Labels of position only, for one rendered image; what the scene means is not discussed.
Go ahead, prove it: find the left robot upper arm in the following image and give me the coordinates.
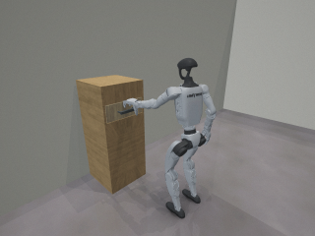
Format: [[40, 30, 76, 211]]
[[151, 87, 182, 109]]

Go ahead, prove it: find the handle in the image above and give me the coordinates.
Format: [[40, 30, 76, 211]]
[[117, 107, 135, 115]]

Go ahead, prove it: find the right robot hand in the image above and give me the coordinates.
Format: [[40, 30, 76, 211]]
[[202, 129, 211, 145]]

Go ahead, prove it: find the robot right foot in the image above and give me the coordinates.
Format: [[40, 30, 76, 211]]
[[182, 189, 201, 204]]

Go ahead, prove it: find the robot right forearm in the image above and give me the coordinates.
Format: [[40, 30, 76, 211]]
[[204, 113, 217, 132]]

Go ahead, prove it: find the drawer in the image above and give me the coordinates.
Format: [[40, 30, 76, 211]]
[[105, 97, 143, 123]]

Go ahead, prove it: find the left robot hand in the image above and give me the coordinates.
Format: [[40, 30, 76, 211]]
[[123, 98, 138, 115]]

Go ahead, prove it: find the right robot thigh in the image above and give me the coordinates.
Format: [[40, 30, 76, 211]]
[[183, 133, 206, 171]]

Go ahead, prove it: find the right robot upper arm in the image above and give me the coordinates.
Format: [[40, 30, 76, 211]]
[[199, 85, 217, 116]]

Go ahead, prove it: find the cabinet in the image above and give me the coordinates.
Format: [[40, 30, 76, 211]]
[[76, 75, 146, 195]]

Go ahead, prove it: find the robot left forearm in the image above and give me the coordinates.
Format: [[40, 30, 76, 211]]
[[133, 99, 155, 109]]

